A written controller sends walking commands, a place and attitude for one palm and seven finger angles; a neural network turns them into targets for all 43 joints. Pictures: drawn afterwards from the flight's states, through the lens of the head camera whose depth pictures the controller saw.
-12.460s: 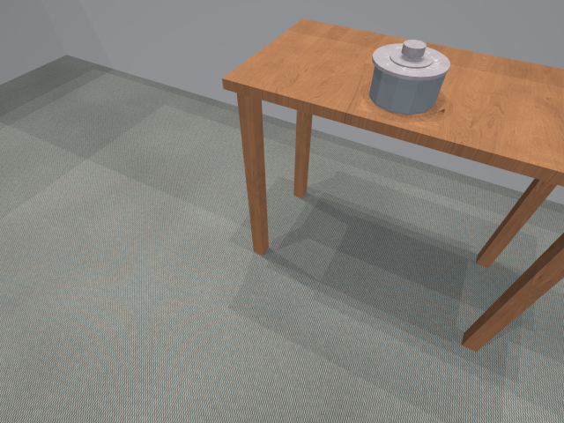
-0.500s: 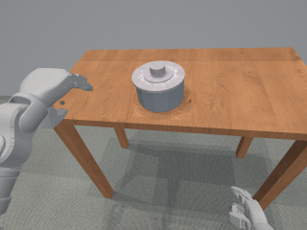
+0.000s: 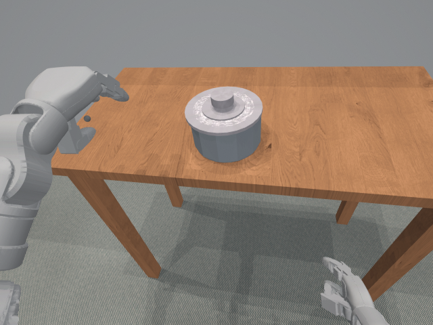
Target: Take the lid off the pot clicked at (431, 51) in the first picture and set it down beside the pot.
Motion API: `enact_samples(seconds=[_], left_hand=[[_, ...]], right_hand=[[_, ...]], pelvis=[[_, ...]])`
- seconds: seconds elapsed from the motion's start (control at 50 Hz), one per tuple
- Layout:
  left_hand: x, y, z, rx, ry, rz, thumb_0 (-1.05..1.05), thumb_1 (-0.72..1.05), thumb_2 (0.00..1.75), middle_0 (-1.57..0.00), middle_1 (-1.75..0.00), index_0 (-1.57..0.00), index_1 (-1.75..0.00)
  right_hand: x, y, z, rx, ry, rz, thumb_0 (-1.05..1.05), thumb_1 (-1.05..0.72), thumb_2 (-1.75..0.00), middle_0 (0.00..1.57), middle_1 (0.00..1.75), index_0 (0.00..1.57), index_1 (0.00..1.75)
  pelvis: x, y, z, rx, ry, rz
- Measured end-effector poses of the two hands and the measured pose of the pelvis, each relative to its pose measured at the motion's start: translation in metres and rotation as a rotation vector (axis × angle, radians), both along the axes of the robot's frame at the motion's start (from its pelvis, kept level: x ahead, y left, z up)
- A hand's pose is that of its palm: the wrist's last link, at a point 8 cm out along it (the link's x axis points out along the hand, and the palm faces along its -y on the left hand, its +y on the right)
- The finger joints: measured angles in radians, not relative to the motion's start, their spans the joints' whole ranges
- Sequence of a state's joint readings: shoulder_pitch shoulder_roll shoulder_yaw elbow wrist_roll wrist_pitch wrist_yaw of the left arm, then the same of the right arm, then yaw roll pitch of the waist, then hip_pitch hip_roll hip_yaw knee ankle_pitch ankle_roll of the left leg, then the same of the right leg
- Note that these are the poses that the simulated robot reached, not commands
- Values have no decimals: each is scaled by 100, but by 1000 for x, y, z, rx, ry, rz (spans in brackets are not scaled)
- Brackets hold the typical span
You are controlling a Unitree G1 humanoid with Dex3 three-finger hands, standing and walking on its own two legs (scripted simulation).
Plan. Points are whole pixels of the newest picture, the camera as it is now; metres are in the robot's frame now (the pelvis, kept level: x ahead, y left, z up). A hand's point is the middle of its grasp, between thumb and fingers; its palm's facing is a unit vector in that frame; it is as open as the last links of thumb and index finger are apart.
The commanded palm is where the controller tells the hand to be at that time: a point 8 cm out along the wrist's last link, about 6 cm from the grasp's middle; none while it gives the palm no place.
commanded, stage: move the open hand above the knob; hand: left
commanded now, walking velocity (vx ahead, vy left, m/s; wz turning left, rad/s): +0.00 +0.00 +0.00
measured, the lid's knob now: (222, 98) +0.53 +0.05 +0.16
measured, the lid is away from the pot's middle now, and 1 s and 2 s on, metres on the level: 0.00 0.00 0.00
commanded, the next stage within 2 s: none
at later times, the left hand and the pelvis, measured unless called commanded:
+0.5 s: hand (162, 110) +0.39 +0.13 +0.22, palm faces +0.00 +0.09 -1.00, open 9.8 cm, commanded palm +0.37 +0.15 +0.30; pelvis +0.01 -0.01 +0.00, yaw -1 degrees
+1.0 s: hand (185, 92) +0.45 +0.11 +0.22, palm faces -0.05 -0.06 -1.00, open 9.9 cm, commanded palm +0.42 +0.10 +0.30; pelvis +0.03 -0.02 +0.00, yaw -1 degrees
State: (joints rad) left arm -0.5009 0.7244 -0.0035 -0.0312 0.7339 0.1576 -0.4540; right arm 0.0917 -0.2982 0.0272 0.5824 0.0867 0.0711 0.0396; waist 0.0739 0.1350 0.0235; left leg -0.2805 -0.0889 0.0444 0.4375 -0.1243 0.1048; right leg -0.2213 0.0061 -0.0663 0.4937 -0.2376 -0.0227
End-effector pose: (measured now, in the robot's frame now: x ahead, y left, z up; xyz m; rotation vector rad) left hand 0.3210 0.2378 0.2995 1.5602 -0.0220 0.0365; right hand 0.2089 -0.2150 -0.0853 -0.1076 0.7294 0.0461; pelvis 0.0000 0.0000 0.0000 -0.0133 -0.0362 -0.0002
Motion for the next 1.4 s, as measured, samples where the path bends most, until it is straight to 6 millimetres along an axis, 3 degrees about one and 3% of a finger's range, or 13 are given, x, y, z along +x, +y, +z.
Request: enact_samples(seconds=[0.1, 0.16, 0.28, 0.44, 0.6, 0.76, 0.82, 0.92, 0.98, 1.06, 1.14, 1.24, 1.4], left_hand=[[4, -41, -31, -7, 73, -122, 0, -38, 174, -90, -8, -90, -9], [11, -62, -26, 64, 60, -206, 0, -38, 174, -91, -8, -91, -9], [42, -37, 13, -1, -36, -47, 0, -38, 174, -91, -8, -91, -9], [37, -100, -43, 16, 106, -242, 0, -38, 174, -90, -8, -90, -9], [79, -75, 17, -47, -46, -73, 0, -38, 174, -90, -8, -91, -9], [70, -134, -46, 22, 126, -255, 0, -38, 174, -90, -8, -90, -9], [82, -140, -17, 101, 39, -278, 0, -38, 174, -91, -8, -91, -9], [113, -112, 19, -59, -28, -80, 0, -38, 174, -90, -8, -91, -9], [113, -117, -7, -67, 52, -52, 0, -38, 174, -90, -8, -90, -8], [102, -160, -44, 8, 151, -216, 0, -38, 174, -90, -8, -90, -8], [115, -178, -15, 83, 68, -283, 0, -38, 174, -91, -8, -91, -9], [150, -156, 19, -76, 16, -105, 0, -38, 174, -90, -8, -91, -9], [139, -188, -36, 21, 167, -210, 0, -38, 174, -90, -8, -90, -8]], right_hand=[[8, 4, 1, 17, -11, 9, 1, -91, -89, 19, 30, 20, 30], [12, 5, 1, 5, -13, 14, 1, -91, -89, 19, 30, 20, 30], [6, 2, -4, 33, 32, 1, 1, -91, -89, 19, 30, 20, 30], [6, -4, -8, 29, 59, -1, 1, -91, -89, 19, 30, 20, 30], [-2, -14, -12, 40, 84, -36, 1, -91, -89, 19, 30, 20, 30], [3, -21, -12, 27, 91, -35, 1, -91, -89, 19, 30, 20, 30], [6, -24, -10, 4, 56, -53, 1, -91, -89, 19, 30, 20, 30], [-3, -28, -14, 36, 105, -68, 1, -91, -89, 19, 30, 20, 30], [-7, -32, -17, 62, 138, -72, 1, -91, -89, 19, 30, 20, 30], [-2, -35, -19, 41, 143, -69, 1, -91, -89, 19, 30, 20, 30], [0, -38, -17, 2, 108, -93, 1, -91, -89, 19, 30, 20, 30], [-10, -41, -20, 24, 147, -116, 1, -91, -89, 19, 30, 20, 30], [-14, -49, -26, 18, 197, -121, 1, -91, -89, 19, 30, 20, 30]], pelvis=[[5, 1, 0, 3, 2, -3], [6, -1, 0, 5, -2, -3], [10, -5, 1, 8, 27, -12], [16, -6, -1, 12, 19, -9], [18, -13, 1, 17, 49, -19], [22, -16, 0, 19, 32, -12], [22, -19, 0, 22, 32, -18], [27, -22, 1, 26, 67, -24], [30, -23, 1, 25, 74, -18], [32, -24, 0, 24, 56, -7], [33, -25, 0, 27, 49, -17], [37, -28, 2, 34, 84, -34], [41, -28, 1, 28, 78, -15]])
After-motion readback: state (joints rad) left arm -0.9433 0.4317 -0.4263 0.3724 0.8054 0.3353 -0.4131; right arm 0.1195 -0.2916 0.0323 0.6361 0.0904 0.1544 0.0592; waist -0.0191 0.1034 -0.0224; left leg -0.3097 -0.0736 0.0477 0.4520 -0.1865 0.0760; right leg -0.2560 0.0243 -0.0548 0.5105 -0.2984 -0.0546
